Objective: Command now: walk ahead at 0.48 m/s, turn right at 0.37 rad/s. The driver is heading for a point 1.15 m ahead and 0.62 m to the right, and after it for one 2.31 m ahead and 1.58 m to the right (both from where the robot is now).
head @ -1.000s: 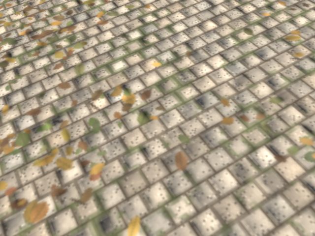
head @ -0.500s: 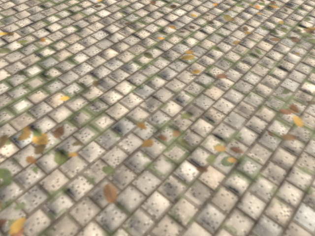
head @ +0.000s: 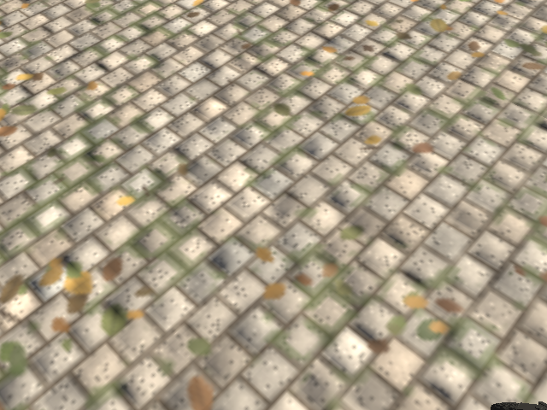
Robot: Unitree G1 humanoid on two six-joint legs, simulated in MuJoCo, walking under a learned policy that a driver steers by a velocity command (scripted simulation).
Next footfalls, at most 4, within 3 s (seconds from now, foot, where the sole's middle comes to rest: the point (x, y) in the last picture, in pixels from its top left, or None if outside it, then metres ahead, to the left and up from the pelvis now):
0.16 left None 0.29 0.14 -0.78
0.68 right None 0.49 -0.19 -0.78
1.18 left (381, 281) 0.84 -0.17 -0.78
1.68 right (525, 288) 0.83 -0.55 -0.78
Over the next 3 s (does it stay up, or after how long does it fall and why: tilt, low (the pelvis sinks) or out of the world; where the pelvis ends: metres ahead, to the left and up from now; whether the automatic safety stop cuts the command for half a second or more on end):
stays up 1.38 -0.85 0.00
